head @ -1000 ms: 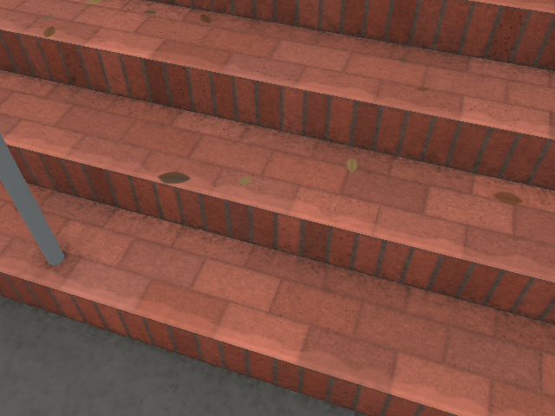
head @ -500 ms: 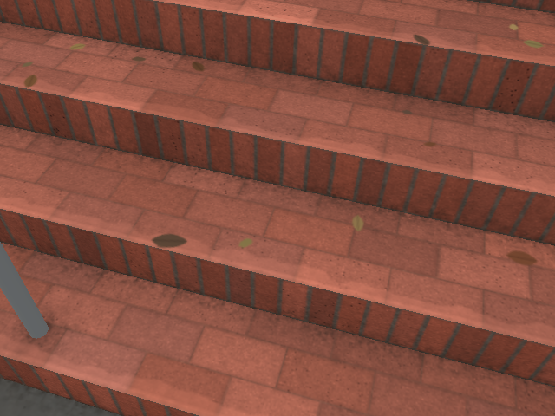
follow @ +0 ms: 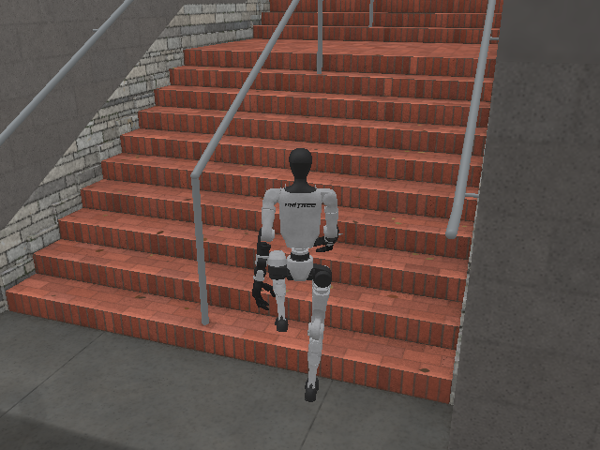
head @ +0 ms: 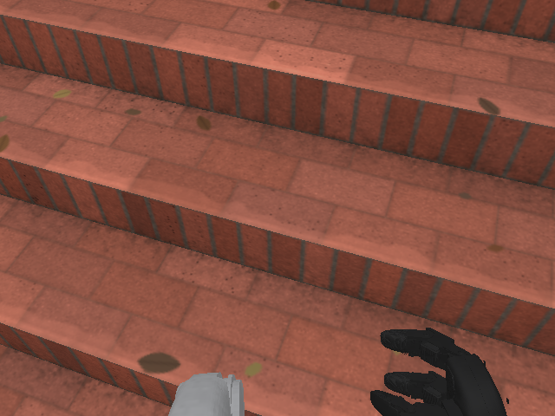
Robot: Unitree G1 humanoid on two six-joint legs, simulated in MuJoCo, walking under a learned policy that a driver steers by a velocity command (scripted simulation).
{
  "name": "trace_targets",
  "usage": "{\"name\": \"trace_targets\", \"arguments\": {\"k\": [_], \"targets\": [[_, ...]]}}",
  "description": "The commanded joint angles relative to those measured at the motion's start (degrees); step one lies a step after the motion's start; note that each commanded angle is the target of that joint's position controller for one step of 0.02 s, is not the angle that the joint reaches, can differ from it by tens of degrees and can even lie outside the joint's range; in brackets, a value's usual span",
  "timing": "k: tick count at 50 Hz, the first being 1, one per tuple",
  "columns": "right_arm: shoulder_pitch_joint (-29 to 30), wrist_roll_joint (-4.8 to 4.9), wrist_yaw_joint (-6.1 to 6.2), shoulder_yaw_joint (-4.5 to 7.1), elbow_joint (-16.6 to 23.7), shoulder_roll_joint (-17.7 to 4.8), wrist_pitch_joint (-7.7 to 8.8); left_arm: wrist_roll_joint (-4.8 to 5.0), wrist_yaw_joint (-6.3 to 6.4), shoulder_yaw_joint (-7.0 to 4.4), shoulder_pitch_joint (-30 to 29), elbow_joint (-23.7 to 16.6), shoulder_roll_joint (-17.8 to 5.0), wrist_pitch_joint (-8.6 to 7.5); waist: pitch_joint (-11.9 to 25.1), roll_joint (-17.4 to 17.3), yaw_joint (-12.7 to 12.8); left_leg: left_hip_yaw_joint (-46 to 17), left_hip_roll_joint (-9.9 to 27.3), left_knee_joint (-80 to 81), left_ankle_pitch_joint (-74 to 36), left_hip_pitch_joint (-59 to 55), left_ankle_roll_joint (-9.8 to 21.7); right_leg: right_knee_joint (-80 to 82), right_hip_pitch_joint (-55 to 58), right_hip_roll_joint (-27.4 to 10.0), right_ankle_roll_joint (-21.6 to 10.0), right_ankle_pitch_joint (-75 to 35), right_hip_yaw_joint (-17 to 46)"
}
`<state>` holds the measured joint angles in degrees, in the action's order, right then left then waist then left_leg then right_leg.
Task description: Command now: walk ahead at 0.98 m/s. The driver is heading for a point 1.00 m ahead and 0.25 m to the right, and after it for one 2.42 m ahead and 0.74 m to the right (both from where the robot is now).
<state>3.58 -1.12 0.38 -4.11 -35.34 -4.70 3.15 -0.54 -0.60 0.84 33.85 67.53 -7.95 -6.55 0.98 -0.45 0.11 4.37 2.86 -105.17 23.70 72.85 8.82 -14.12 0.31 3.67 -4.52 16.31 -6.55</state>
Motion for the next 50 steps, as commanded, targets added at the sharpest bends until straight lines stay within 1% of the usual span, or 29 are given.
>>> {"name": "trace_targets", "arguments": {"k": [1,3,4,5,6,7,10,13,15,18,20,22,23,25,26,27,28,29,33,35,37,38,40,41,42,43,44,47,50], "targets": [[2.2,1.8,-0.57,-1.38,5.0,-4.1,0.43,3.94,2.59,0.45,-4.4,-6.4,-6.5,-0.97,-1.3,-6.0,-4.3,11.9,-3.7,30.2,-6.6,-45.7,-2.3,15.5,-31.2,-9.2,-4.8,-60.8,2.5],[-17.5,2.23,0.46,1.77,-0.3,-9.3,-0.4,4.24,3.2,-3.6,-6.7,-8.9,-22.1,-3.15,16.0,8.6,-14.8,6.3,-7.4,35.9,-1.2,-59.7,-1.2,-7.9,-11.6,-16.8,-6.9,-107.8,3.9],[-26.0,1.26,0.59,3.34,-2.6,-12.2,-1.08,3.9,2.39,-5.4,-10.0,-10.3,-24.2,-3.04,24.1,13.6,-18.7,3.0,-8.9,44.4,3.1,-63.1,0.1,-23.3,-2.1,-19.4,-8.0,-113.2,5.7],[-28.5,0.41,0.19,5.35,-5.2,-17.3,-0.26,3.33,1.55,-5.91,-11.1,-11.6,-20.6,-3.9,24.1,9.5,-17.6,-3.1,-9.2,54.8,2.9,-67.0,0.5,-38.6,-3.3,-15.5,-7.5,-102.7,6.6],[-31.5,-1.31,0.91,7.9,-10.1,-23.1,-0.15,2.03,-1.02,-4.27,-10.4,-15.1,-8.0,-4.28,19.1,-14.1,-12.8,-40.2,8.7,78.9,3.9,-75.0,8.9,-72.9,-29.1,1.2,-1.9,-28.4,8.4],[-25.3,-1.02,0.67,8.16,-10.8,-20.2,-0.55,-1.17,-1.85,-4.02,-9.0,-19.3,-7.0,-4.62,21.1,-13.2,-7.9,-63.9,13.9,91.6,5.6,-74.9,9.1,-98.2,-40.8,3.8,-3.3,-15.4,18.2],[-26.0,-1.59,-1.13,6.15,-20.9,-7.4,2.2,-3.65,-0.48,0.32,-26.0,-31.9,5.7,-2.33,-0.2,6.0,-1.3,-33.8,9.8,85.0,-3.3,-61.0,4.4,-117.8,-63.1,-0.2,-7.5,-9.1,16.2],[-26.1,-2.49,-2.49,4.04,-25.3,-1.4,4.56,0.02,0.32,2.14,-24.8,-32.8,8.3,1.88,-5.0,5.3,4.2,-12.3,6.9,86.3,-14.2,-52.5,-3.6,-116.7,-69.0,-0.2,-8.2,-3.1,15.5],[-29.0,-2.9,-3.4,3.74,-27.4,-3.1,5.87,1.28,2.0,2.98,-34.7,-36.7,9.5,3.59,-8.1,0.3,3.6,-6.9,7.3,92.4,-14.2,-50.0,-5.8,-125.5,-77.8,0.7,-7.8,3.7,10.5],[-28.5,0.87,-2.53,3.22,-26.7,-6.8,6.05,1.98,2.92,3.96,-43.7,-41.6,5.1,4.46,-9.8,2.6,4.3,4.4,4.5,106.9,-32.4,-34.5,-8.6,-90.3,-57.6,0.1,-5.7,-1.2,-0.2],[-29.4,3.0,0.11,3.68,-24.3,-11.7,6.39,1.66,2.2,2.32,-35.0,-36.8,0.1,4.63,3.2,-0.8,6.4,11.5,2.6,102.7,-75.3,-43.3,-7.5,-80.4,-36.1,2.0,-4.9,-2.4,-9.9],[-26.8,4.96,2.28,6.76,-20.6,-23.1,8.2,1.65,2.82,1.45,-26.1,-34.0,-2.6,5.29,13.7,-8.7,11.2,10.8,8.1,87.8,-119.0,-59.9,-4.9,-66.9,-29.5,2.0,-6.4,2.3,-8.8],[-24.1,4.24,2.8,8.34,-18.9,-26.3,7.84,1.19,2.71,0.82,-18.6,-32.3,-4.5,5.66,19.2,-12.0,15.2,8.8,11.3,75.5,-126.9,-69.3,-4.1,-61.3,-27.3,1.9,-6.7,7.5,-7.3],[-15.8,3.77,0.97,10.09,-10.6,-25.0,6.68,1.19,1.51,-2.39,-6.8,-28.9,-12.1,3.64,23.3,-3.4,18.4,5.9,8.6,34.2,-105.4,-64.7,-2.6,-31.4,-10.8,4.0,-9.9,8.9,3.9],[-11.6,-1.18,-0.89,7.53,-8.2,-12.8,6.32,2.59,1.31,-3.8,-15.9,-25.5,-10.5,2.85,12.4,8.9,10.9,0.7,-0.2,13.8,-21.8,-41.5,-3.1,-19.2,-7.5,3.4,-12.1,1.4,15.4],[-15.8,-5.3,-1.79,5.04,-0.2,-5.5,6.61,1.19,1.2,-4.45,-23.7,-27.2,-13.2,3.35,8.9,11.6,1.1,-7.3,-5.3,-10.1,-16.8,-20.6,-6.0,-20.1,-5.0,-4.4,-16.8,-27.2,37.4],[-17.8,-3.57,-1.56,4.18,3.6,-4.6,6.53,0.18,1.33,-4.96,-24.3,-28.3,-12.9,3.82,13.6,6.6,-0.2,-9.6,-5.8,-21.1,-13.8,-12.4,-6.2,-10.3,-3.8,-10.4,-20.8,-1.9,50.7],[-14.8,-3.93,-1.15,3.08,5.7,-2.4,6.6,-0.1,0.79,-4.73,-19.2,-25.7,-10.3,3.74,3.1,0.6,-0.5,-8.8,-4.9,-31.0,-10.4,-2.4,-5.8,-3.8,-8.9,-11.8,-19.5,8.0,53.3],[0.2,-2.25,1.58,-0.16,14.0,0.1,1.67,-1.35,-0.98,-3.06,-13.3,-18.4,-6.1,0.57,-14.5,-4.7,-3.6,-2.9,-0.9,-21.0,-0.1,2.8,-5.0,-0.3,-32.1,-3.9,-7.2,3.3,31.1],[6.6,-2.07,2.93,-0.11,18.3,-1.6,0.66,-1.14,-0.87,-3.91,-11.1,-16.2,-8.5,-0.78,-13.0,0.7,-2.6,-0.7,0.4,-14.6,5.9,0.0,-4.9,3.6,-34.3,-3.9,-8.0,-14.9,29.3],[7.8,-2.16,2.91,-1.21,21.0,-3.4,1.48,1.26,1.56,-5.03,-11.2,-16.5,-11.4,0.23,-6.9,-4.2,-2.6,2.2,1.0,19.6,5.5,-30.6,-5.6,13.8,-41.5,-2.4,-10.1,-27.8,24.0],[-2.7,-1.14,2.85,-0.31,15.6,-4.3,2.09,3.68,2.56,-5.08,-13.7,-19.1,-11.7,0.32,4.8,-5.8,-5.9,6.1,-4.5,29.4,-1.9,-57.3,-5.9,7.1,-44.5,-0.5,-10.2,-61.7,20.9],[-24.0,1.2,3.9,4.6,11.5,-12.8,1.22,2.92,2.17,-9.58,-20.0,-23.1,-23.9,-3.01,24.2,7.7,-18.0,-3.5,-4.2,39.4,-0.8,-69.4,-4.4,-19.2,-22.0,-8.0,-9.6,-105.5,28.1],[-31.3,-1.01,3.28,6.6,8.1,-18.4,2.81,2.68,1.04,-10.85,-25.1,-26.4,-23.5,-5.03,30.9,-1.9,-21.5,-8.0,-1.8,54.5,2.8,-78.5,-2.9,-41.8,-20.1,-3.4,-4.9,-105.6,24.7],[-29.4,0.94,3.02,8.52,3.0,-20.9,3.08,0.23,-0.19,-9.08,-33.8,-28.5,-15.2,-6.28,26.8,-19.5,-21.8,-16.3,2.8,67.7,-14.1,-83.0,-0.8,-67.5,-28.5,7.1,-2.0,-42.2,18.0],[-25.9,-0.5,2.85,9.28,0.9,-22.4,2.96,-1.01,-1.26,-6.82,-26.4,-32.5,-4.5,-6.48,24.9,-22.2,-9.4,-40.0,17.7,74.7,-52.1,-87.4,4.8,-90.7,-48.2,8.6,0.2,-10.4,19.6],[-18.7,-2.21,1.79,9.07,1.7,-18.0,2.9,-0.43,-1.08,-6.57,-23.1,-33.7,-5.3,-4.66,24.8,-10.1,-5.2,-45.6,20.7,74.3,-37.4,-86.1,8.8,-101.9,-54.0,4.7,-0.5,-8.4,17.2],[-25.9,-2.63,-0.55,6.4,-14.1,-3.9,5.3,-2.32,0.57,-2.3,-35.7,-38.6,4.1,-0.01,0.7,2.6,-3.6,-24.2,15.6,78.3,-10.1,-76.8,0.3,-119.2,-78.6,-1.1,-7.0,5.7,15.7],[-21.4,-1.07,-1.81,5.3,-20.1,-2.1,7.35,-0.99,1.21,-0.72,-42.9,-44.0,3.3,3.52,-11.9,0.1,3.9,0.3,11.4,93.7,-28.7,-58.4,-8.7,-99.1,-74.9,-3.1,-7.2,13.6,12.1]]}}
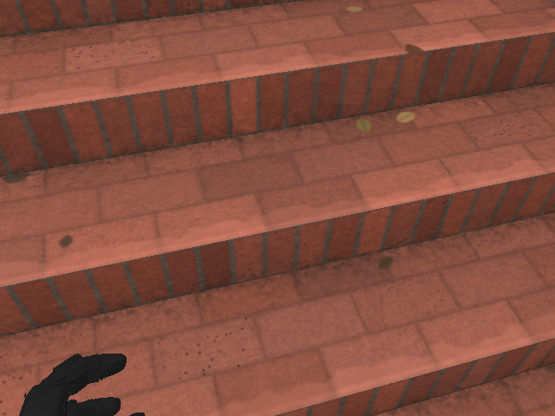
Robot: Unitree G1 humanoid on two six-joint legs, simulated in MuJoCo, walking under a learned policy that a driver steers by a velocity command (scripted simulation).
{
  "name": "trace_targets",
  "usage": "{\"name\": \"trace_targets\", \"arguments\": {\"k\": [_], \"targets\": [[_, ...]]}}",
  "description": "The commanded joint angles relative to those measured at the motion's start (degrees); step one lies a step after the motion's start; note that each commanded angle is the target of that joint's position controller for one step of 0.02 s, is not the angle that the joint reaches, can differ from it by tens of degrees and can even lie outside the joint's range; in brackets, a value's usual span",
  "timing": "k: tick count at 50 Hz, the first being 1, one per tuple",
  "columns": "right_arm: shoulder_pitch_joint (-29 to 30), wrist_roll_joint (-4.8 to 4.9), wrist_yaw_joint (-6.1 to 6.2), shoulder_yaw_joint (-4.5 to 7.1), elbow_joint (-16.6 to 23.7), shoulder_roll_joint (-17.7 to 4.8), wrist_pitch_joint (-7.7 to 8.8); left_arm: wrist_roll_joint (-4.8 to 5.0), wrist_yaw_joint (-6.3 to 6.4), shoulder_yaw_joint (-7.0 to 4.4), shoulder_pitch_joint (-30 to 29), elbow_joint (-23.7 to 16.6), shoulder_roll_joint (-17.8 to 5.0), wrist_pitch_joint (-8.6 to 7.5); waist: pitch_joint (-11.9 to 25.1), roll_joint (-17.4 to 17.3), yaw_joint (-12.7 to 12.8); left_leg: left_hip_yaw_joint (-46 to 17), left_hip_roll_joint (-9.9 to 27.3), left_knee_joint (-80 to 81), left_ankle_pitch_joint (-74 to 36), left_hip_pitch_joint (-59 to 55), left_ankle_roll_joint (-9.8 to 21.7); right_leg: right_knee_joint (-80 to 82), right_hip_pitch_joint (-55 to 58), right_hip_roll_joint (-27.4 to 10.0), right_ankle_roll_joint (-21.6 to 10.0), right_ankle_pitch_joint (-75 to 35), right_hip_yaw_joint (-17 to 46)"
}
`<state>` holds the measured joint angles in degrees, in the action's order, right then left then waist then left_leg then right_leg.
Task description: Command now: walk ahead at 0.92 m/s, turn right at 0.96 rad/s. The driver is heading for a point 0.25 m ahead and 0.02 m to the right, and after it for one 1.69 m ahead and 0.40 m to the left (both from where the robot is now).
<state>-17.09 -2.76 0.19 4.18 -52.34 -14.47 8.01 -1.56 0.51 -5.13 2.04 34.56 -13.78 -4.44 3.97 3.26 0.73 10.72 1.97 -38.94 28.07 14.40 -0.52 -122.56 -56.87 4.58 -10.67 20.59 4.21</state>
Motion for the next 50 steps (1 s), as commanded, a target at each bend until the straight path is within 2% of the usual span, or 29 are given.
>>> {"name": "trace_targets", "arguments": {"k": [1,2,4,5,6,7,8,9,10,11,12,13,14,15,18,19,21,24,27,29,30,31,32,33,35,37,41,47,50], "targets": [[-1.6,0.44,-1.43,-2.68,-5.1,6.4,2.73,-0.31,1.0,5.21,-13.6,-12.4,8.8,2.44,-15.7,-6.8,3.3,-1.4,10.9,30.2,-46.5,1.1,0.4,9.3,-16.6,-2.2,0.0,12.6,-4.2],[-2.6,0.85,-1.11,-2.88,-6.4,5.9,2.56,-0.94,1.59,4.93,-14.4,-12.1,7.8,3.06,-14.7,-6.7,3.6,2.1,8.3,31.3,-56.3,1.9,1.3,9.4,-14.9,-1.0,0.4,13.5,-7.2],[2.0,3.15,0.46,-1.54,-4.8,-3.2,1.25,0.49,0.27,5.87,-5.0,-12.8,4.7,3.57,-9.9,-6.2,11.9,9.8,4.1,34.4,-68.5,12.9,2.5,39.5,11.7,-3.0,1.5,6.8,-14.7],[1.0,5.83,1.84,-0.51,-1.0,-8.1,1.46,0.34,-0.22,4.16,-1.0,-8.9,-0.4,4.68,0.3,-3.7,10.2,6.7,5.0,29.5,-91.7,13.2,5.8,45.0,30.7,2.1,3.5,-0.1,-20.1],[2.2,5.65,2.28,1.05,2.2,-15.8,3.04,1.6,-0.01,2.73,11.0,-6.1,-2.9,5.69,10.4,-6.6,14.9,3.3,8.7,18.4,-109.4,9.5,7.0,49.1,46.0,3.5,4.2,-6.6,-16.8],[10.7,-7.37,-9.32,3.52,-1.2,-26.5,0.45,6.13,-3.85,5.92,27.6,-7.2,2.7,10.76,21.6,-12.5,33.4,-8.1,17.8,6.3,-135.1,41.3,6.6,58.6,86.4,4.5,2.0,-36.0,-2.7],[23.9,-5.64,-9.86,5.8,5.8,-23.1,-0.67,4.78,-4.0,2.91,46.0,4.7,-2.4,9.83,23.4,-0.6,32.8,-4.5,8.9,-26.9,-70.8,34.7,-1.1,93.6,90.3,-1.9,-2.1,-49.4,7.4],[-5.7,-2.88,-13.54,1.52,2.1,-7.4,-2.6,0.1,-4.22,0.99,49.6,11.7,-14.8,10.96,45.8,11.6,13.6,-14.9,-1.7,-61.9,-15.9,24.2,2.9,84.4,93.9,-16.7,-18.0,-97.7,30.7],[-16.0,0.78,-11.52,2.19,1.0,-9.9,-3.02,-2.28,-4.91,-1.21,40.2,10.2,-18.8,8.97,33.1,-2.9,9.1,-32.5,-8.4,-76.3,-20.2,35.0,4.1,91.6,81.3,-22.7,-19.2,-87.8,48.1],[-10.5,2.38,-8.8,2.06,4.2,-9.7,-2.91,-1.32,-5.94,-1.19,30.8,14.1,-16.2,7.52,15.1,0.4,7.5,-29.5,-12.2,-95.5,-19.8,49.6,4.5,92.5,67.4,-23.2,-15.7,-79.1,36.9],[-8.6,1.91,-6.27,1.2,6.9,-6.6,-3.23,-0.88,-7.18,0.98,21.7,17.0,-10.5,5.25,12.8,-0.2,1.8,-28.9,-11.4,-102.8,-17.4,54.3,7.2,94.8,61.2,-23.6,-14.2,-67.9,29.2],[-1.4,-0.69,-0.91,-3.21,9.9,8.1,-3.01,2.57,-2.43,1.94,10.5,14.0,-1.3,1.6,8.8,-10.8,-7.0,-23.3,-5.2,-85.9,-13.8,40.4,5.6,93.8,45.8,-17.2,-2.4,-34.7,13.7],[-7.0,-0.49,0.88,-3.65,8.2,6.0,-4.08,1.84,-1.47,4.24,3.3,14.6,3.4,0.47,0.6,-9.7,-10.6,-21.3,-3.5,-74.1,-9.0,39.8,4.4,98.0,33.3,-13.0,1.9,-20.4,3.9],[-3.7,2.36,-1.46,-5.03,11.1,6.0,-5.4,-3.06,-5.96,6.8,-5.9,13.1,9.6,0.07,-2.8,-4.9,-11.9,-18.8,-1.8,-84.8,-4.1,43.5,9.0,105.3,22.0,-13.1,-2.5,-24.7,0.5],[-0.6,3.66,-3.75,-6.63,12.4,6.6,-5.34,-5.66,-3.42,5.29,7.5,16.7,2.9,-0.71,1.0,-1.6,-7.9,-16.1,-2.6,-94.1,-1.9,52.0,9.8,107.9,26.1,-14.9,-1.5,-13.4,-0.4],[6.1,3.75,-3.64,-6.14,15.9,2.6,-4.9,-6.54,-2.87,5.54,9.5,16.5,0.1,-0.66,3.2,-5.9,-6.8,-14.9,-0.7,-80.8,-12.3,50.7,8.2,107.5,26.0,-13.7,0.0,-9.8,-2.3],[15.5,4.69,-3.43,-6.23,20.8,0.7,-5.14,-6.07,-1.62,4.78,17.6,17.4,-4.6,-0.57,2.2,0.1,-2.6,-14.4,1.3,-69.1,-14.0,52.0,5.5,110.7,30.7,-13.7,1.4,-11.9,-4.7],[11.4,1.12,-5.19,-6.93,18.4,3.0,-7.69,-0.73,-2.68,2.85,12.6,12.9,-11.2,-1.27,-0.2,4.5,-6.3,-6.5,1.9,-51.1,-7.9,34.0,2.6,119.0,31.5,-19.9,-2.2,-30.5,-7.3],[8.6,2.1,-6.02,-7.15,18.2,2.0,-8.61,0.24,-2.7,-0.24,11.5,10.6,-16.9,-4.23,3.4,3.6,-5.8,-4.1,-2.2,-32.8,-10.3,31.4,2.2,107.0,51.4,-22.4,-4.2,-74.2,-11.6],[2.0,3.07,-4.69,-5.72,15.9,0.1,-6.72,-0.41,-2.43,-0.97,15.6,10.1,-15.2,-4.4,7.5,5.5,-3.3,-3.7,-8.4,-16.9,-13.0,25.5,5.8,95.1,62.1,-21.7,-4.4,-88.4,-13.6],[-1.7,3.21,-2.27,-4.87,15.6,-3.1,-5.66,-2.82,-1.6,0.16,23.8,8.8,-7.4,-4.04,19.8,-8.2,0.4,-26.4,-0.8,-16.6,-43.0,3.9,18.7,78.7,46.9,-15.8,3.6,-71.7,-12.3],[-8.9,0.38,-0.04,-1.64,15.6,-11.9,-5.28,-3.21,-2.57,0.75,18.6,4.6,-5.0,-2.59,26.9,-22.4,-6.0,-60.5,10.5,10.9,-33.5,-10.7,31.2,63.2,27.0,-3.9,9.9,-5.6,-7.6],[-8.0,-0.27,-1.13,-0.2,16.4,-15.8,-3.6,0.54,-3.36,-0.02,9.8,1.6,-7.2,-0.26,16.8,-21.8,-9.7,-67.9,11.5,15.2,-14.2,-4.2,25.3,36.0,13.7,1.3,10.2,-2.7,8.4],[-6.4,-0.74,-2.62,-0.7,14.7,-12.8,-2.59,2.24,-2.56,-0.03,2.7,0.0,-6.0,0.99,7.3,-16.9,-9.3,-59.4,8.4,12.3,-3.9,4.0,19.0,25.3,4.8,1.8,9.6,-7.7,12.6],[4.6,3.3,-3.49,-2.67,11.4,-4.6,-0.94,-1.46,-0.61,2.14,7.3,1.5,-4.1,1.05,2.7,-8.6,-0.6,-44.8,0.9,8.1,-0.8,14.2,15.7,23.5,4.8,-1.2,8.6,-11.2,9.4],[11.6,4.45,-2.34,-3.87,12.2,-0.4,-0.74,-1.96,1.14,3.54,6.9,1.1,-3.6,0.55,4.5,-4.5,2.6,-38.8,-1.9,10.9,-10.3,16.6,14.5,28.3,7.7,-2.7,9.9,-7.1,6.5],[5.0,0.73,-1.34,-3.05,11.3,-3.5,-1.22,-0.01,2.55,3.34,0.1,-2.9,-5.4,1.59,9.4,-5.5,-2.0,-37.1,-0.1,10.9,-28.0,7.5,14.5,32.1,3.5,-3.5,16.2,-1.9,3.1],[16.4,2.35,-1.64,-1.62,20.3,-6.4,-0.22,-0.69,0.88,2.89,5.2,-3.5,-3.3,2.47,3.5,-7.5,2.9,-34.6,-5.6,21.0,-10.4,30.0,10.9,58.5,35.9,-3.3,17.7,-2.0,-5.4],[9.2,2.24,-1.87,-0.59,19.1,-5.9,-1.12,0.01,0.84,2.98,4.6,-4.4,-2.9,1.55,3.2,-10.7,-0.5,-44.9,0.2,13.8,-13.3,9.8,13.6,82.4,31.9,-3.2,16.0,-2.6,-0.7]]}}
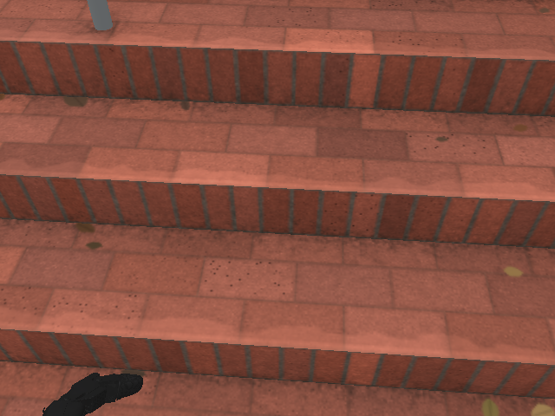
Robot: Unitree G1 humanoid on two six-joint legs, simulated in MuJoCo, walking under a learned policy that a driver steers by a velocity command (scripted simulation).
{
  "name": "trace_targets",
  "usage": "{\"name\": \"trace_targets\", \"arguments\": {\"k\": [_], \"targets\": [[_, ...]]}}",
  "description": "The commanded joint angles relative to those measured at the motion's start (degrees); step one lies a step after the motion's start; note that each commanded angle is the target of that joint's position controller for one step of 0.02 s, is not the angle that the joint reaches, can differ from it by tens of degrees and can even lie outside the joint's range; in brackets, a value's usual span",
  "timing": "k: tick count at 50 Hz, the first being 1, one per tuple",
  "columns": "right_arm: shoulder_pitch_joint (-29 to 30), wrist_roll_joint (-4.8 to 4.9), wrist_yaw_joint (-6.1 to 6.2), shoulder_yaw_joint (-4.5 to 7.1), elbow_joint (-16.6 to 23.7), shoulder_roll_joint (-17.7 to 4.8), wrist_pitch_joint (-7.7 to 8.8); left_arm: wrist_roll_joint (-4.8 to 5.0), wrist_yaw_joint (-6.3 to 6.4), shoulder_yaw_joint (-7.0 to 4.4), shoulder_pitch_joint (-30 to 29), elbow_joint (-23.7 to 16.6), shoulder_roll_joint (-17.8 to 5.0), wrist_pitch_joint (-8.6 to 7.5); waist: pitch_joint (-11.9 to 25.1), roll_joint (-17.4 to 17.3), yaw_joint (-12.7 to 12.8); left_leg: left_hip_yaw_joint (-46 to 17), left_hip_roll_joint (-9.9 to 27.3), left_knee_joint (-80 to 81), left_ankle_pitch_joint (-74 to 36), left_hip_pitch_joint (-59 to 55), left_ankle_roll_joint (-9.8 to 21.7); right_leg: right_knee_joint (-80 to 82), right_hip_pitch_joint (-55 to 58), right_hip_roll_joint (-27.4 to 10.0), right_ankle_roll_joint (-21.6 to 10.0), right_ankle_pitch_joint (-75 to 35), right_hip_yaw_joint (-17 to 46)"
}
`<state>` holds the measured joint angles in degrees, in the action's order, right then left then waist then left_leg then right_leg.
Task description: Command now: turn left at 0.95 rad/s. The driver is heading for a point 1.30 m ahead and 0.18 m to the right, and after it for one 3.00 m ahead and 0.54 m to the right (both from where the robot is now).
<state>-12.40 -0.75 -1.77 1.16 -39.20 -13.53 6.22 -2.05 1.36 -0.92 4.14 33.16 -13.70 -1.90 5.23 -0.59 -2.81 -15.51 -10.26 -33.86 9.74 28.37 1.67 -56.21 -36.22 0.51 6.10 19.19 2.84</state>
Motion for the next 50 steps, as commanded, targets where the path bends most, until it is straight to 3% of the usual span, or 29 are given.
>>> {"name": "trace_targets", "arguments": {"k": [1,3,4,5,7,8,9,11,13,16,17,18,20,22,24,25,27,29,32,35,39,41,43,44,45,46,47,48,50], "targets": [[4.2,1.34,-0.14,2.94,5.7,-7.5,-0.26,1.0,0.29,-1.34,4.2,-3.0,-2.8,-1.75,2.4,-7.0,3.6,-20.8,12.5,5.2,3.8,-9.1,11.9,28.8,13.1,0.7,-2.2,-5.1,0.6],[-3.0,1.43,-0.79,2.14,3.7,-2.8,-1.57,0.36,0.55,-3.03,4.0,-3.1,-5.9,-3.67,6.6,1.9,0.7,-12.7,4.3,-10.6,18.3,-0.9,6.0,31.5,29.2,-8.8,-12.3,-21.6,5.9],[-5.0,-1.55,-1.26,1.09,7.6,0.2,-1.52,-0.7,0.83,-5.26,1.9,-5.1,-13.2,-4.41,6.2,20.9,-0.8,-1.2,-4.0,-26.7,27.3,23.1,-2.9,35.1,38.3,-27.3,-33.1,-35.6,33.8],[-2.7,-2.29,-0.81,2.69,4.4,-7.3,-1.2,-2.03,1.54,-5.58,2.5,-4.1,-11.5,-4.97,5.8,5.3,2.2,-0.2,2.0,-50.1,23.0,27.0,-5.7,37.5,34.4,-30.2,-33.5,-29.1,36.0],[-0.9,-0.52,1.27,2.6,3.0,-8.2,-2.4,-0.99,0.09,-1.79,-5.6,-4.8,-3.0,-4.7,2.3,3.8,-0.7,2.7,5.4,-67.8,10.6,28.0,-6.9,36.3,23.6,-19.7,-23.4,-14.0,17.9],[1.0,-0.56,1.82,1.98,3.2,-6.4,-2.79,-0.18,-0.03,-0.29,-6.7,-4.8,0.7,-3.81,1.7,4.6,0.0,3.1,4.3,-66.8,6.4,28.2,-5.8,36.4,22.0,-15.0,-20.5,-12.9,11.1],[8.0,-0.64,1.98,1.3,5.8,-5.6,-2.68,0.1,0.49,0.75,-3.8,-3.5,3.0,-2.56,3.0,-1.1,2.7,5.8,4.3,-63.2,6.5,29.6,-6.8,36.7,23.4,-13.7,-21.1,-12.2,7.6],[11.0,-0.2,1.59,0.5,6.6,-4.0,-2.73,-0.5,1.31,0.28,3.2,-1.5,-0.2,-1.74,3.3,2.7,5.8,6.9,4.5,-61.7,7.4,32.0,-7.5,36.4,27.9,-12.4,-21.6,-13.7,4.4],[10.9,0.15,1.84,0.79,5.4,-3.9,-2.17,-0.76,-0.11,0.83,7.6,0.5,-0.6,-1.27,3.0,4.6,7.3,4.8,4.2,-59.7,6.1,33.3,-7.6,35.3,29.2,-12.4,-21.5,-14.3,5.0],[1.8,-1.42,-1.13,0.51,0.2,-1.5,-2.21,3.52,-4.66,4.15,-1.1,0.7,4.4,-2.67,2.0,2.0,-0.7,8.3,11.3,-30.5,8.0,18.0,-11.1,34.1,20.0,-7.6,-13.1,-5.2,0.7],[6.0,-1.64,-0.16,-0.69,4.7,0.9,-5.57,3.26,1.03,-1.42,12.4,4.7,-3.0,-2.5,-3.4,3.4,4.7,21.4,10.3,-16.9,10.5,13.6,-7.9,38.0,24.1,-9.4,-17.2,-14.9,2.6],[6.0,-2.93,-2.65,-0.1,1.2,0.1,-4.64,3.32,-2.37,0.15,3.9,4.1,-4.8,-3.36,0.6,6.1,1.6,19.0,12.0,-13.7,16.4,5.3,-11.0,35.4,16.0,-5.8,-13.2,-2.8,0.8],[8.4,-1.91,-2.54,1.17,4.1,-3.5,-3.43,0.89,-4.4,-1.37,4.5,3.8,-6.4,-3.88,-1.0,8.5,2.0,20.6,10.4,-9.5,7.4,-4.5,-7.3,34.8,11.3,-11.2,-17.6,-3.5,6.6],[9.0,-0.33,0.21,1.88,6.4,-5.2,-1.48,1.24,-4.31,-1.97,6.5,4.4,-5.0,-4.75,0.0,9.3,2.0,18.4,10.2,1.4,-0.1,-4.0,-1.0,32.0,19.7,-16.9,-23.0,-24.3,14.2],[9.6,0.2,2.69,2.17,9.4,-7.0,0.64,1.33,-2.58,-0.39,10.1,4.6,1.0,-4.91,9.1,5.7,3.0,13.1,16.2,-0.5,-26.8,-16.1,9.6,24.4,20.9,-14.1,-18.8,-30.8,13.5],[11.5,0.38,3.47,2.95,10.0,-9.4,0.85,1.49,-1.56,0.13,10.6,3.5,2.0,-5.51,13.4,-4.9,4.3,6.9,22.5,-0.7,-34.6,-25.8,18.2,16.5,12.1,-5.5,-12.0,-21.9,2.8],[-1.4,-1.98,4.54,4.86,6.5,-10.0,0.74,0.17,-1.74,-2.1,2.5,1.6,-3.1,-4.68,7.0,-14.0,-2.9,-8.2,35.9,14.0,-25.0,-31.5,25.9,-10.0,-7.7,2.3,-3.4,17.4,-3.7],[2.6,-2.31,5.28,4.26,6.2,-6.6,0.87,0.52,-1.69,-3.21,8.8,5.9,-4.2,-3.54,4.6,-6.0,1.4,-0.8,34.4,15.5,-13.6,-20.3,19.3,-35.7,-9.5,-2.4,-2.8,12.0,2.5],[11.0,-2.13,5.79,1.0,6.5,0.6,-0.53,-0.06,-2.86,-2.13,2.7,3.2,0.1,-2.69,2.7,-1.2,5.1,13.0,27.1,17.1,-6.1,-17.1,12.6,-29.9,-9.4,-3.4,-3.6,4.4,2.5],[12.9,-1.1,6.86,3.29,8.9,-6.0,-0.33,-0.1,-5.29,-1.75,4.6,4.5,1.1,-2.21,1.7,-4.2,4.2,22.6,23.6,19.5,-8.8,-15.4,10.2,-11.7,2.3,-3.1,-0.7,7.6,-6.5],[9.5,-3.05,5.81,5.57,6.5,-9.9,-0.8,0.28,-7.43,-1.55,6.9,3.9,-0.7,-2.09,-0.8,-2.6,2.2,21.0,32.8,16.8,-10.1,-20.1,11.7,7.5,8.1,-6.6,-4.1,3.8,-3.9],[10.2,-3.22,5.7,5.75,5.9,-10.2,-0.48,0.94,-7.63,-2.09,9.2,3.5,-1.8,-2.06,-0.9,-2.7,3.4,21.4,33.9,14.5,-3.6,-20.2,10.2,16.7,12.7,-5.8,-7.8,-4.8,-4.4],[8.2,-2.38,6.05,4.19,4.7,-5.0,-0.01,0.65,-6.36,-4.52,10.4,3.7,-5.6,-3.5,-0.2,-0.2,3.0,25.1,29.1,7.8,8.8,-16.6,4.5,25.8,21.2,-1.8,-13.9,-14.0,-5.1],[7.3,-1.83,6.38,2.77,7.1,0.4,-0.13,0.26,-4.61,-6.21,14.1,4.9,-11.0,-4.4,2.2,11.4,2.1,33.1,19.9,-6.1,15.6,-8.8,-2.6,29.5,29.8,-9.3,-22.8,-40.9,8.3],[11.2,-0.56,7.09,2.12,13.7,0.1,0.86,1.31,-3.8,-7.59,18.1,3.9,-16.8,-5.42,7.0,18.2,4.9,26.9,8.3,-16.5,27.8,5.4,-8.4,35.1,40.2,-17.8,-33.7,-38.8,31.3],[16.2,1.37,6.3,2.46,13.8,-1.4,0.47,-0.92,-3.69,-7.88,19.8,5.7,-15.0,-6.8,3.9,14.1,8.1,16.3,8.1,-28.0,28.4,13.6,-8.6,36.1,40.3,-17.5,-29.8,-28.5,31.7],[16.9,1.59,6.05,2.68,13.1,-2.6,0.11,-1.27,-4.35,-7.83,15.2,6.2,-14.2,-7.01,0.5,13.3,7.2,12.0,8.3,-42.2,25.8,18.8,-7.5,34.6,36.2,-16.3,-26.4,-24.2,26.9],[14.5,0.4,5.92,4.03,11.6,-6.5,-0.23,-0.62,-4.52,-6.43,11.3,4.3,-11.6,-5.84,1.1,9.5,6.4,9.4,8.7,-53.7,22.4,19.8,-6.8,34.1,31.4,-15.0,-25.2,-21.9,24.7],[9.2,-1.13,5.56,4.11,10.9,-6.2,0.01,0.35,-4.32,-4.16,6.0,3.1,-7.3,-3.37,-0.9,4.2,1.7,7.9,8.4,-60.6,16.1,16.2,-5.0,35.6,20.1,-13.3,-25.4,-21.3,23.1]]}}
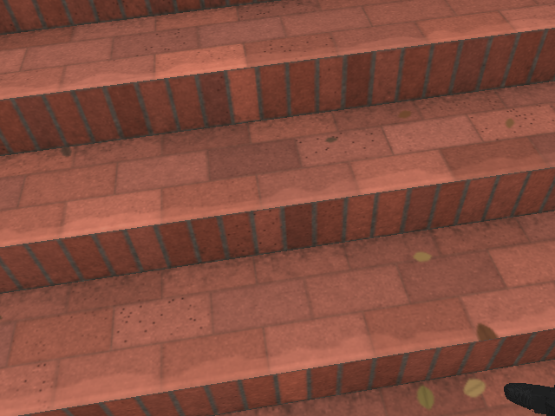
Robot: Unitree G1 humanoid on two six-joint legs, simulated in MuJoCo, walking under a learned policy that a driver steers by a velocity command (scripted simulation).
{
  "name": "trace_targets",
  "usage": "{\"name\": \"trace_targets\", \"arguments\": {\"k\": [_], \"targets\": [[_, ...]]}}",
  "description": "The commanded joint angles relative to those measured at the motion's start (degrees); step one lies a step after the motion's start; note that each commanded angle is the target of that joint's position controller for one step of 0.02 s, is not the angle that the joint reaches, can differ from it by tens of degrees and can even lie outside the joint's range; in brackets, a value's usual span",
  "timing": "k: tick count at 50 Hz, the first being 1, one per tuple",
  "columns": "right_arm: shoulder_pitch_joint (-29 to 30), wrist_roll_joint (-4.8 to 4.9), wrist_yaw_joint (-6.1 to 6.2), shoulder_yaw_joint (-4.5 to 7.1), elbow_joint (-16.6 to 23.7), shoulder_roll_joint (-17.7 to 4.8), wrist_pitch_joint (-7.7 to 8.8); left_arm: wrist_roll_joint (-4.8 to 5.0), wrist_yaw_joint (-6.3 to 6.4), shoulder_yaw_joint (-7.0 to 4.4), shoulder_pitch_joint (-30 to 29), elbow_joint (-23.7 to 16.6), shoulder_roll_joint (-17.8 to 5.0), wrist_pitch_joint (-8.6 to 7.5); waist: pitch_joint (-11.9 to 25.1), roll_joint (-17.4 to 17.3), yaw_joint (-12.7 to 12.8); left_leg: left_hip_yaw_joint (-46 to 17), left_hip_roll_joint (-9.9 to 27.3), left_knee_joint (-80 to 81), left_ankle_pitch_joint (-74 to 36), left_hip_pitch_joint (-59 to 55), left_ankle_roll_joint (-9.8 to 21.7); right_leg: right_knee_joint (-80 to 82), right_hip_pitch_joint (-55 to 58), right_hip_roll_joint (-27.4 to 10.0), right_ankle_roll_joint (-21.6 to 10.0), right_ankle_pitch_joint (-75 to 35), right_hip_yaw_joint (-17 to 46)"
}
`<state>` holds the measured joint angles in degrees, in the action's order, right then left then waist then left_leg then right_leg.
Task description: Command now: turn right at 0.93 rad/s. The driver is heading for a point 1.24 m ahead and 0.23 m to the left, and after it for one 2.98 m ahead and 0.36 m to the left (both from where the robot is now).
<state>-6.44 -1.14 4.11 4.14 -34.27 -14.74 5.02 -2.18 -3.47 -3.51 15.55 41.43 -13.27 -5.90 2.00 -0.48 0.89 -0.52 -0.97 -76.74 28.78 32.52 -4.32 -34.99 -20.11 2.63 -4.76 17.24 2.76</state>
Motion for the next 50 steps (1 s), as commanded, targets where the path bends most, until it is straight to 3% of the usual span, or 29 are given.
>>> {"name": "trace_targets", "arguments": {"k": [1,7,10,14,15,16,17,18,20,21,23,25,27,28,31,33,34,35,36,37,38,41,44,45,46,47,48,49,50], "targets": [[2.4,-0.77,-0.36,1.06,6.5,-5.1,1.22,0.19,1.14,-0.65,-6.8,-6.4,-6.2,1.33,3.0,3.0,-3.0,-7.5,-1.9,-18.8,-4.9,11.0,0.1,14.3,2.2,-14.4,-14.9,-20.5,23.4],[0.8,0.25,-0.25,-0.94,7.8,-4.5,-1.42,-1.5,2.46,0.63,3.1,-5.0,-5.4,0.05,6.1,5.5,-0.1,-6.3,-3.3,-26.6,-5.2,24.4,-5.5,9.9,12.9,-11.9,-14.2,-28.4,26.6],[-0.8,-0.1,-1.49,-1.47,4.4,-5.9,-2.02,0.21,2.42,2.3,0.5,-8.0,-4.8,-0.45,6.3,4.8,1.0,-3.3,-0.8,-29.7,-9.8,24.5,-6.0,7.4,8.6,-13.0,-14.3,-28.5,23.2],[-6.6,-0.6,-6.89,-1.99,-3.2,-4.1,-1.55,2.26,1.26,6.68,-7.1,-11.1,-0.7,0.77,4.5,3.5,-1.8,-2.3,4.5,-16.6,-21.3,12.1,-6.9,6.3,-2.9,-8.5,-7.3,-17.6,17.8],[1.3,0.12,-3.97,-3.32,1.5,1.9,-5.75,3.4,6.2,2.04,3.9,-4.7,-4.2,1.63,1.4,-1.4,2.3,4.3,2.8,-0.4,-17.7,14.8,-1.2,8.9,6.3,-10.0,-4.9,-23.5,17.8],[4.7,0.66,-3.4,-4.02,2.1,2.6,-7.6,2.85,7.99,2.4,7.6,-3.7,-4.8,2.36,-0.4,1.6,4.3,4.1,3.1,8.2,-16.3,12.8,-0.2,8.7,8.3,-10.1,-4.1,-28.3,18.4],[-5.9,-0.75,-8.46,-3.4,-2.6,0.5,-3.93,2.63,3.08,4.58,-4.5,-7.3,-5.9,0.29,2.4,15.4,-2.0,-2.5,7.2,6.1,-18.6,6.6,-3.6,8.1,1.3,-10.1,-5.7,-17.4,20.9],[-10.9,-0.61,-10.81,-2.91,-4.5,-0.5,-2.33,2.26,0.83,4.98,-13.7,-9.5,-3.6,0.06,3.6,8.8,-5.3,-4.1,8.7,15.2,-20.2,-2.2,-4.7,8.1,-2.9,-12.0,-5.4,-16.7,20.2],[-4.5,-1.57,-12.55,-2.18,-3.1,-1.1,-2.05,3.9,0.87,3.31,-11.7,-7.8,-6.6,1.17,1.5,5.9,-2.0,0.9,6.3,33.6,-16.1,-9.5,-4.3,11.0,-0.2,-13.3,-7.4,-16.6,20.7],[-1.8,-0.84,-11.82,-2.24,-0.3,-1.4,-2.0,4.79,1.66,0.91,-8.2,-5.9,-11.7,1.74,1.5,7.6,-0.1,2.1,5.4,38.4,-17.1,-6.7,-2.9,11.0,6.4,-15.9,-10.6,-19.9,23.0],[-2.0,0.46,-9.08,-2.12,1.5,-3.5,-0.76,3.54,2.94,-2.27,-0.5,-3.6,-16.2,2.01,4.7,8.4,3.5,1.5,4.1,41.3,-19.8,-1.3,1.2,8.4,20.0,-19.2,-15.1,-31.7,24.1],[-2.1,0.97,-6.13,-1.64,2.0,-5.0,0.98,2.66,5.32,-2.14,3.8,-3.3,-12.8,0.99,8.2,7.5,5.1,-1.9,4.4,34.9,-29.2,1.2,6.2,6.4,24.9,-20.3,-14.9,-37.4,22.9],[-10.2,-0.26,-5.69,-0.63,-1.7,-4.3,1.38,-0.84,6.36,-2.02,-5.9,-5.4,-10.6,0.99,4.9,13.0,2.4,-1.2,1.9,23.3,-8.6,-0.8,8.5,14.6,13.0,-24.0,-16.7,-0.5,24.2],[-12.8,-0.89,-6.92,-0.54,-3.2,-3.9,0.66,-1.3,6.7,-1.63,-10.5,-5.8,-9.5,0.58,1.2,11.6,-0.2,-3.8,3.7,18.9,-8.6,-3.3,10.4,19.5,5.1,-24.6,-14.7,17.6,25.1],[-18.9,-0.79,-10.04,0.2,-7.0,-1.8,0.26,-1.62,6.13,-0.62,-23.0,-7.8,-7.1,1.13,-1.9,7.2,-6.3,3.3,0.4,38.0,-15.3,-21.4,11.0,17.3,-1.3,-16.6,-7.0,15.9,8.0],[-26.9,-1.37,-10.65,0.61,-11.6,-1.0,2.47,-3.38,4.45,-0.92,-17.9,-6.9,-6.1,2.89,0.3,-3.3,-6.7,2.6,-4.7,52.5,-18.0,-32.8,10.4,-10.2,-2.1,-6.4,-4.5,-6.0,-5.5],[-31.3,-0.76,-9.27,1.14,-10.5,-7.1,2.89,-5.21,2.26,0.36,-14.5,-7.7,-0.6,3.46,3.5,-10.6,-5.4,-26.8,9.9,53.2,-34.6,-43.7,23.5,-30.5,-19.7,0.9,0.6,-2.3,-5.2],[-41.2,-0.97,-9.88,-0.72,-13.1,-6.7,2.53,-5.01,1.53,2.13,-14.1,-6.7,3.6,2.47,7.0,-15.5,-7.8,-35.2,13.9,52.3,-38.6,-50.1,28.3,-58.3,-34.0,5.9,1.7,11.5,0.6],[-40.3,-1.94,-9.64,-0.77,-14.6,-6.8,2.79,-2.82,0.99,2.9,-17.0,-9.4,4.8,0.84,-0.1,-19.5,-9.0,-49.1,17.6,57.3,-8.4,-46.6,27.7,-76.0,-53.2,5.6,0.0,13.1,6.2],[-26.5,0.2,-5.51,2.7,-8.3,-10.4,-0.56,-2.08,1.9,2.11,-26.7,-14.1,2.8,-2.08,-4.2,2.5,-7.0,-48.5,16.1,65.0,3.9,-42.4,27.5,-76.8,-57.8,-2.4,3.8,4.7,0.9],[-26.6,-0.16,-4.01,2.16,-9.3,-10.2,-1.39,-2.45,1.95,2.84,-30.9,-15.5,2.5,-3.3,-8.1,6.2,-7.5,-44.0,14.9,63.6,3.6,-38.0,26.8,-81.3,-61.5,-2.8,4.5,6.0,-0.6],[-28.1,0.86,-3.25,0.37,-11.2,-2.6,0.31,-3.53,2.49,4.4,-32.4,-19.8,4.4,-0.81,-10.7,-2.2,-6.6,-35.8,9.7,61.0,-6.6,-30.0,23.7,-94.7,-68.7,-3.9,2.3,15.0,-1.1],[-23.6,0.69,-3.63,0.65,-13.4,-4.6,0.19,-0.83,3.49,5.91,-35.3,-26.2,3.5,1.55,-12.3,-2.0,-2.9,-27.3,5.1,72.9,-14.4,-11.4,19.0,-65.4,-49.5,-5.0,1.1,17.4,-5.9],[-24.2,1.08,-2.47,0.57,-12.5,-3.6,-0.99,-0.02,3.53,6.2,-36.7,-27.5,2.8,2.76,-10.8,-2.9,-4.8,-27.0,6.4,81.9,-30.0,-6.4,21.0,-54.0,-36.6,-4.2,1.3,14.1,-10.3],[-18.1,1.04,-2.33,0.59,-10.7,-3.4,-1.97,0.46,3.82,5.86,-28.8,-23.8,4.3,3.4,-5.4,-3.8,-0.8,-18.0,3.7,78.5,-51.4,-2.5,19.0,-47.4,-19.1,-2.6,0.8,10.6,-13.0],[-14.5,-3.94,-10.18,-0.63,-14.2,-6.9,0.59,3.98,2.15,5.39,-26.3,-22.6,3.2,4.3,16.5,-19.4,10.2,-23.6,7.3,70.8,-78.9,9.1,18.0,-45.8,3.7,1.6,1.6,-4.4,-6.9],[-10.2,-1.75,-13.59,2.1,-11.2,-13.2,1.89,5.07,1.63,4.14,-16.5,-19.4,-3.0,6.68,13.7,-11.8,12.8,-19.9,7.9,64.5,-109.7,0.5,18.0,-36.9,5.5,3.7,2.4,-5.0,-5.7],[-10.4,-1.31,-15.02,2.94,-10.2,-12.7,2.67,1.95,1.8,2.53,-2.4,-13.4,-6.7,8.24,21.4,-0.7,16.3,-21.2,7.5,48.8,-125.6,-3.9,17.7,-18.1,14.7,5.4,-0.5,-6.4,-4.4],[-15.2,-2.49,-15.15,2.81,-10.7,-8.6,2.78,1.49,3.62,1.59,17.3,-5.8,-7.9,8.83,32.4,6.1,15.7,-21.4,4.7,27.6,-109.2,-9.4,14.8,-4.5,31.9,-1.8,-5.4,-22.0,6.3]]}}
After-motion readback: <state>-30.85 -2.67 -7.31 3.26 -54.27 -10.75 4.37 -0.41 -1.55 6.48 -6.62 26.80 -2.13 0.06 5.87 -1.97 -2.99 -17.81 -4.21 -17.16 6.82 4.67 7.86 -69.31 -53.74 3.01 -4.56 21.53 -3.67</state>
